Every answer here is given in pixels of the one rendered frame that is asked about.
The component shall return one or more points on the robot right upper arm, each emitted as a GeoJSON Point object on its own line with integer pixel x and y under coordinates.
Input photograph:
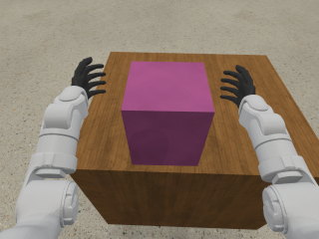
{"type": "Point", "coordinates": [292, 209]}

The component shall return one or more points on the right robot hand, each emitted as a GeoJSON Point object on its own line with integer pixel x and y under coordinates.
{"type": "Point", "coordinates": [244, 85]}

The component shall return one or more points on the robot right forearm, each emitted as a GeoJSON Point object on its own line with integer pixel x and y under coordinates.
{"type": "Point", "coordinates": [278, 160]}

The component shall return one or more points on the carton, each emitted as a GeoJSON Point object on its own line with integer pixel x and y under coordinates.
{"type": "Point", "coordinates": [167, 112]}

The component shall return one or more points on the robot left upper arm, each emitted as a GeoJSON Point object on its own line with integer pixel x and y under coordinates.
{"type": "Point", "coordinates": [45, 208]}

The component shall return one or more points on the left robot hand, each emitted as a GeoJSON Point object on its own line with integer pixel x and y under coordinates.
{"type": "Point", "coordinates": [82, 77]}

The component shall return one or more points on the robot left forearm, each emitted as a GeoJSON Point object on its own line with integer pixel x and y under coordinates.
{"type": "Point", "coordinates": [55, 154]}

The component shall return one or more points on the pedestal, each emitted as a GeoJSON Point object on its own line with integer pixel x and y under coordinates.
{"type": "Point", "coordinates": [224, 191]}

